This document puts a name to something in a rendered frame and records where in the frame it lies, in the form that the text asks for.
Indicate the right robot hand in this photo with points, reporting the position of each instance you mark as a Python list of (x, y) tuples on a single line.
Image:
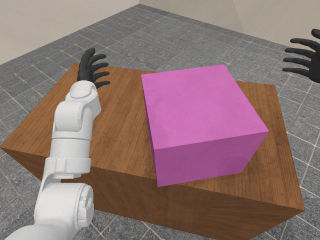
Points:
[(314, 65)]

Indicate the left robot upper arm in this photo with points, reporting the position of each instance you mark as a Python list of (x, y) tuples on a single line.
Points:
[(62, 210)]

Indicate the left robot hand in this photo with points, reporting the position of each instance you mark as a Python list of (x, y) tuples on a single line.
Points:
[(86, 69)]

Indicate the robot left forearm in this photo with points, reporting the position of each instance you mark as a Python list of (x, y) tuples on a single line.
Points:
[(71, 136)]

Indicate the pedestal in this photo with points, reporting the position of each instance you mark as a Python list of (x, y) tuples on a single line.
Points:
[(237, 206)]

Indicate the carton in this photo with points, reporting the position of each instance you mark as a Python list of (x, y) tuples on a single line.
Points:
[(200, 124)]

